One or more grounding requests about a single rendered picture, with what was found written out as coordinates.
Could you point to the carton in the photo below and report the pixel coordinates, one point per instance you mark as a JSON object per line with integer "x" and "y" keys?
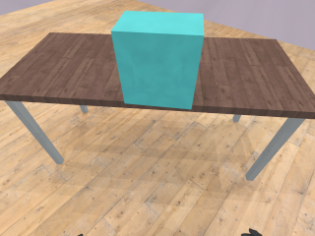
{"x": 158, "y": 56}

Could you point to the table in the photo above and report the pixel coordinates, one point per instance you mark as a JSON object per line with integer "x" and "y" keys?
{"x": 238, "y": 76}

